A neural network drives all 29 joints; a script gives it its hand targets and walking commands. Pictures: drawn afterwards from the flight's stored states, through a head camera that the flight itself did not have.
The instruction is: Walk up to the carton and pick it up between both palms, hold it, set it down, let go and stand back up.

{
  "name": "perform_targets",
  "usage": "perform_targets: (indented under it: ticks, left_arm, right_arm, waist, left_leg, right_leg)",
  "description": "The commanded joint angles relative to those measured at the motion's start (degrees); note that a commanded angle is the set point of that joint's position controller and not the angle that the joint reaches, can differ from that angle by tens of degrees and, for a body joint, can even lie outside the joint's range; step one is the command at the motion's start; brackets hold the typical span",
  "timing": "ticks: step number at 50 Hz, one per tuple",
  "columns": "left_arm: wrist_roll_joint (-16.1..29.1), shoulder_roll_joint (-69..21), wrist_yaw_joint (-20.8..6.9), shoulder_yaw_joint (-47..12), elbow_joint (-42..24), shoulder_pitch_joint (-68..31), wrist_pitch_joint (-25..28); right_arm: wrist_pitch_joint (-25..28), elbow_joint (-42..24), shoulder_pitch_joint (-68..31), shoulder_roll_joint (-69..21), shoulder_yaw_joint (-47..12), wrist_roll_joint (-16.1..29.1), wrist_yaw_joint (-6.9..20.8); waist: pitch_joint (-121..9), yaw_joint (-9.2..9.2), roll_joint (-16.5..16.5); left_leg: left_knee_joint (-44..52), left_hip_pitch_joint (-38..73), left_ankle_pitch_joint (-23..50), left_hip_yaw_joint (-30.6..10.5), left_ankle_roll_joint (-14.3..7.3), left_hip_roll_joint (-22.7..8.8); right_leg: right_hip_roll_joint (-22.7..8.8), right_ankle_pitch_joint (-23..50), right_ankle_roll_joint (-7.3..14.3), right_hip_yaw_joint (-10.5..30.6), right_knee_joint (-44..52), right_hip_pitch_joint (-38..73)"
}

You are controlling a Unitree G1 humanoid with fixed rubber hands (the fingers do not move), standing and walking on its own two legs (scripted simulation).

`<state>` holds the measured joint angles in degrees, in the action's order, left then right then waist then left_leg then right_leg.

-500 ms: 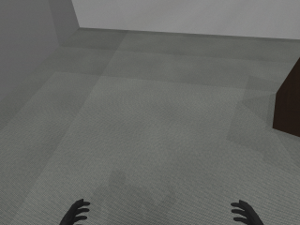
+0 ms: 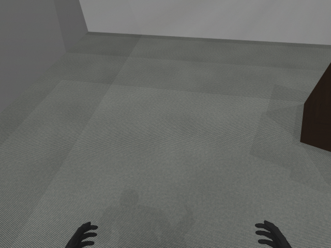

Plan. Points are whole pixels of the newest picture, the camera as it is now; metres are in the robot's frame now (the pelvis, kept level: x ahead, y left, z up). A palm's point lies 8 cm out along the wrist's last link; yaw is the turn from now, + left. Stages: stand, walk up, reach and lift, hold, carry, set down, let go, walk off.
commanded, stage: walk up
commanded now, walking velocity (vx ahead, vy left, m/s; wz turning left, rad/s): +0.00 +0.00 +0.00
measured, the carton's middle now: out of the picture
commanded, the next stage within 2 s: none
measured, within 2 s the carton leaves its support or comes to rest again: neither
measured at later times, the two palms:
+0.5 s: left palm (124, 225) +0.22 +0.14 -0.08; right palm out of the picture +0.04 -0.47 -0.08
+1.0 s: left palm (189, 195) +0.30 -0.03 -0.08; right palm out of the picture -0.01 -0.60 -0.05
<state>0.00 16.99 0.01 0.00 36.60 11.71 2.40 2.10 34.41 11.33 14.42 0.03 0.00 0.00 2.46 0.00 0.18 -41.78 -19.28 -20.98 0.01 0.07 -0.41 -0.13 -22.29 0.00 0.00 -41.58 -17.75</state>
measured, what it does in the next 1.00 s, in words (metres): steps to the right, turning right: right foot, then left foot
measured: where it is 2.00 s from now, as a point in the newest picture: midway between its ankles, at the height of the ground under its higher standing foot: outside the picture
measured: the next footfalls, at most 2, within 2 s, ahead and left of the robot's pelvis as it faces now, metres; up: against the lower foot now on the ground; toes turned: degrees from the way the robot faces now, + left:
right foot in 0.44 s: +0.08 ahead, -0.23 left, +0.00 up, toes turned -15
left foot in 0.88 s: +0.22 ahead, -0.13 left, +0.00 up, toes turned -14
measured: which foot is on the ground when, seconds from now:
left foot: down 0.00-0.46, up 0.48-0.86, down 0.88-1.00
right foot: down 0.00-0.12, up 0.14-0.42, down 0.44-0.90, up 0.92-1.00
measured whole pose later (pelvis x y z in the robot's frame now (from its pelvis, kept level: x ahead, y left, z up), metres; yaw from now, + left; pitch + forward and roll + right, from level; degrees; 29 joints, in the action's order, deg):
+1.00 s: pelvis +0.05 -0.25 +0.00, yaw -24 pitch -2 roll +1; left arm -0.1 24.2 -6.4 4.7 36.8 12.0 -1.4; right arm 4.3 37.6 19.7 26.6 4.6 0.0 -4.5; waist 4.6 0.1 2.9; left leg -36.6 -20.9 -13.0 6.6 0.4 -8.4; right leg 8.8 -21.7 0.1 -0.7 -64.8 -27.1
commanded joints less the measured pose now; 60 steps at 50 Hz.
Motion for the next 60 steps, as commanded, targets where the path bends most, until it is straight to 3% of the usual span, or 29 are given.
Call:
perform_targets:
  ticks: [1, 3, 4, 5, 6, 9, 16, 20, 21, 22, 23, 25, 29, 33, 36, 38, 40, 42, 43, 44, 46, 48, 50, 54, 55, 56, 57, 59, 60]
  left_arm:
    - [-1.23, 14.51, 0.41, 5.46, -0.42, -3.21, 1.66]
    - [-1.00, 13.30, 0.64, 5.20, -0.03, -2.99, 1.64]
    - [-4.64, 18.10, -2.78, 8.68, -7.68, -3.44, -0.70]
    - [-5.28, 16.90, -4.67, 8.30, -9.95, -8.55, -1.69]
    - [-5.94, 18.15, -4.98, 8.74, -9.95, -8.94, -2.60]
    - [-5.03, 18.57, -6.83, 10.00, -8.15, -5.76, -3.14]
    - [-3.98, 17.11, -9.39, 10.54, -7.95, -8.72, -3.53]
    - [-3.12, 17.41, -8.81, 11.26, -3.11, 1.66, -2.89]
    - [-3.57, 18.13, -8.23, 12.20, 0.27, 9.20, -2.54]
    - [-4.43, 24.62, -6.88, 13.77, 2.08, 15.12, -2.20]
    - [-4.45, 29.69, -5.81, 14.42, 0.74, 14.86, -1.89]
    - [-2.80, 28.88, -5.51, 14.20, -2.24, 5.51, -2.48]
    - [-2.69, 20.18, -5.13, 10.68, -3.59, 3.58, -1.42]
    - [-2.62, 20.07, -5.07, 10.10, -5.29, 5.97, -1.11]
    - [-2.87, 20.33, -5.05, 10.09, -5.02, 6.34, -1.24]
    - [-2.65, 20.71, -4.85, 10.05, -5.34, 5.36, -1.54]
    - [-3.19, 20.06, -5.00, 9.87, -6.94, -0.07, -2.06]
    - [-3.99, 19.47, -5.60, 9.69, -11.90, -14.10, -2.61]
    - [-3.12, 15.74, -5.26, 8.43, -11.94, -14.54, -2.03]
    - [-2.73, 11.66, -4.63, 7.53, -10.19, -2.39, -1.42]
    - [-4.28, 23.37, -6.06, 10.54, -6.58, 0.09, -3.15]
    - [-3.00, 23.92, -7.73, 10.88, -4.12, 5.67, -3.76]
    - [-2.53, 21.76, -9.14, 10.86, -1.80, 6.99, -4.20]
    - [-1.84, 18.42, -8.92, 10.13, -1.27, 6.77, -3.22]
    - [-1.79, 18.40, -8.13, 10.91, 2.92, 14.98, -2.71]
    - [-2.56, 21.24, -6.76, 11.39, 5.67, 19.06, -2.16]
    - [-3.41, 25.65, -5.28, 11.98, 4.14, 19.73, -2.17]
    - [-2.41, 31.16, -4.73, 13.02, -1.67, 6.05, -1.81]
    - [-1.79, 30.39, -4.63, 12.40, -2.40, 3.67, -1.33]
  right_arm:
    - [2.03, 0.06, -3.16, 16.05, 5.00, -1.01, -0.62]
    - [1.99, 0.30, -3.25, 15.77, 4.85, -1.26, -0.60]
    - [3.28, 2.09, 10.98, 27.30, 9.33, -1.11, -1.65]
    - [3.95, 4.36, 17.51, 32.29, 11.49, -1.26, -2.71]
    - [4.62, 3.99, 15.23, 32.87, 12.18, -0.91, -3.19]
    - [5.30, 2.68, 11.35, 28.73, 11.12, -1.43, -3.83]
    - [5.43, 2.52, 9.87, 30.09, 11.04, -2.34, -3.85]
    - [4.95, 1.99, 4.38, 30.02, 10.37, -2.27, -3.58]
    - [4.44, 1.86, 3.84, 28.20, 9.61, -1.99, -3.49]
    - [3.88, 0.99, 4.77, 22.22, 7.28, -1.89, -3.14]
    - [3.42, -0.60, 3.03, 19.27, 5.70, -0.96, -3.52]
    - [2.59, 1.64, 5.41, 26.05, 6.58, -0.15, -3.87]
    - [2.68, 3.43, 8.12, 24.04, 6.85, 0.75, -3.10]
    - [2.39, 4.84, 8.96, 25.13, 6.79, 0.69, -3.38]
    - [2.00, 5.25, 8.57, 25.42, 6.74, 0.72, -3.46]
    - [1.96, 5.39, 10.64, 25.61, 6.84, 0.95, -3.70]
    - [2.07, 6.68, 17.09, 26.16, 7.51, 1.07, -4.20]
    - [3.00, 11.02, 37.35, 28.04, 9.78, 1.51, -5.53]
    - [2.77, 12.29, 41.98, 28.03, 11.18, 1.34, -6.55]
    - [2.51, 8.63, 27.63, 27.64, 11.00, -0.10, -6.78]
    - [4.14, 4.45, 12.48, 30.37, 10.94, 1.52, -7.07]
    - [4.87, 2.04, 0.38, 30.62, 9.75, -0.08, -6.32]
    - [5.49, 1.96, -1.43, 30.77, 9.64, -1.13, -5.61]
    - [4.98, 3.42, 2.00, 33.47, 10.29, -2.24, -4.05]
    - [4.01, 3.16, 0.06, 32.43, 10.14, -2.15, -3.78]
    - [3.07, 3.17, 1.93, 26.66, 8.48, -2.41, -3.60]
    - [2.50, 1.81, 2.29, 20.81, 6.22, -2.26, -3.71]
    - [2.12, 2.13, 2.10, 26.49, 8.24, -0.06, -3.91]
    - [2.31, 2.31, 0.06, 28.91, 8.30, -0.05, -3.66]
  waist:
    - [-5.32, -0.01, -0.64]
    - [-5.51, -0.04, -2.49]
    - [-6.23, 3.65, -0.88]
    - [-3.74, 7.21, -8.26]
    - [-0.78, 5.74, -1.53]
    - [-1.47, 3.26, 1.98]
    - [-3.77, 3.03, -11.38]
    - [-9.62, -3.58, -9.71]
    - [-12.33, -7.27, -2.24]
    - [-9.82, -11.20, 16.41]
    - [-6.38, -10.79, 27.71]
    - [-2.92, -6.30, 11.69]
    - [-1.19, -3.42, 7.81]
    - [-5.22, -4.75, 2.44]
    - [-2.74, -5.20, 2.99]
    - [-2.21, -3.83, 5.75]
    - [-2.39, -0.05, 8.98]
    - [-3.99, 11.63, 11.04]
    - [-8.80, 16.79, -10.67]
    - [-15.85, 7.79, -21.98]
    - [-11.18, 0.98, -9.96]
    - [-4.14, -5.40, -8.25]
    - [-1.78, -6.36, -8.27]
    - [-5.38, -4.97, -10.58]
    - [-6.86, -9.31, -3.17]
    - [-3.64, -11.04, 12.89]
    - [-1.13, -11.95, 23.19]
    - [4.38, -6.14, 14.40]
    - [8.17, -4.68, 9.61]
  left_leg:
    - [7.83, 3.26, 13.50, -4.48, -4.26, -5.25]
    - [9.11, 3.65, 13.92, -5.47, -5.02, -5.89]
    - [14.32, 18.97, 3.15, -14.91, -9.83, -12.34]
    - [24.73, 24.47, -3.27, -28.01, -15.21, -26.34]
    - [25.80, 21.61, -5.84, -28.96, -15.01, -29.35]
    - [25.05, 16.89, -1.61, -22.42, -13.46, -26.70]
    - [16.83, 15.75, 14.44, -4.72, -13.19, -23.70]
    - [4.76, 4.74, 14.77, 5.52, -8.60, -18.54]
    - [-8.33, -3.26, 11.74, 10.23, -6.43, -13.62]
    - [-26.20, -20.29, -4.69, 10.14, -3.84, -5.88]
    - [-32.68, -34.70, -17.13, 7.64, -1.28, -0.83]
    - [-33.40, -30.83, -10.25, 0.72, -1.96, -5.77]
    - [-23.67, -22.70, -0.20, 0.70, -1.43, -7.41]
    - [-16.88, -20.96, -1.30, 1.12, -1.04, -6.98]
    - [-14.41, -20.72, -0.10, 1.06, -1.24, -6.57]
    - [-8.97, -16.62, -0.93, 2.74, -2.03, -6.02]
    - [-0.61, -5.45, -0.82, 3.66, -3.07, -5.77]
    - [20.48, 26.19, 0.73, 7.22, -5.52, -3.36]
    - [29.21, 39.08, 20.19, 2.61, -7.68, -8.81]
    - [21.28, 41.51, 14.64, -19.44, -10.79, -25.27]
    - [28.17, 14.37, -12.21, -28.58, -16.23, -34.87]
    - [27.55, -3.62, -12.47, -18.15, -13.55, -29.12]
    - [28.84, -4.45, -15.73, -6.85, -9.10, -22.61]
    - [12.46, 2.13, -11.95, 1.44, -9.44, -20.13]
    - [1.48, -5.52, -13.33, 6.96, -7.54, -15.85]
    - [-16.51, -17.56, -16.60, 10.51, -5.19, -7.96]
    - [-28.32, -33.63, -21.55, 9.31, -2.78, -3.62]
    - [-30.68, -30.90, -9.95, -2.36, -1.50, -4.97]
    - [-31.32, -31.36, -6.37, -1.75, -1.74, -7.80]
  right_leg:
    - [-4.64, 15.73, 4.81, 5.97, 7.27, 0.54]
    - [-4.58, 15.15, 4.49, 5.89, 7.41, 1.65]
    - [0.39, 7.47, 5.54, 8.46, -3.79, -19.03]
    - [1.08, -6.98, 2.63, 4.54, -17.23, -32.42]
    - [-2.05, -4.78, 1.93, 9.70, -22.27, -34.51]
    - [-4.77, 0.24, 0.41, 10.85, -23.70, -29.20]
    - [-7.07, -1.53, 0.21, 5.82, -11.06, -23.43]
    - [-2.83, 0.42, 2.29, -1.89, 4.77, -1.12]
    - [0.90, 2.78, 3.05, -4.20, 10.58, 11.73]
    - [-3.07, -4.10, 4.21, 10.74, 18.73, 19.98]
    - [-11.78, -10.23, 7.31, 33.18, 27.74, 18.14]
    - [-15.53, -22.85, 8.99, 41.95, 31.90, 9.95]
    - [-6.29, 11.00, 3.43, 21.65, 23.52, 8.81]
    - [-7.02, 16.09, 5.53, 23.03, 23.88, 17.93]
    - [-7.03, 14.53, 2.92, 24.33, 27.08, 17.96]
    - [-5.14, 26.43, -3.43, 21.97, 27.68, 17.80]
    - [-2.02, 34.98, -9.58, 16.78, 26.47, 10.38]
    - [6.34, 59.43, -17.34, 6.18, 11.73, -10.37]
    - [13.56, 40.86, -15.93, 0.60, -14.37, -18.21]
    - [7.39, -3.22, -8.99, 10.07, -22.99, -25.34]
    - [0.36, -3.66, -4.81, 14.92, -37.15, -18.65]
    - [-2.24, -4.53, -3.47, 16.79, -37.97, -9.96]
    - [-2.55, -2.47, -3.18, 8.71, -27.95, -9.05]
    - [-5.98, -11.72, -0.48, 4.80, 4.22, -4.98]
    - [-3.11, -5.40, -0.28, 0.94, 13.51, 7.61]
    - [1.89, -2.25, -1.13, 1.23, 17.06, 15.06]
    - [-3.41, -13.49, 1.79, 15.15, 18.37, 14.82]
    - [-19.19, -39.98, 7.64, 43.65, 38.22, 0.80]
    - [-19.10, -37.45, 8.36, 43.06, 37.07, -0.05]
